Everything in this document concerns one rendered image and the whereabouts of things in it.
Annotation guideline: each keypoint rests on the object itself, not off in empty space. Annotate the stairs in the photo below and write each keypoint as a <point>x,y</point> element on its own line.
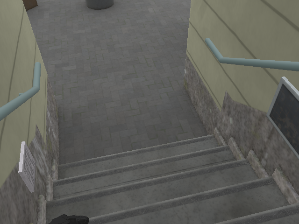
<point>192,181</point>

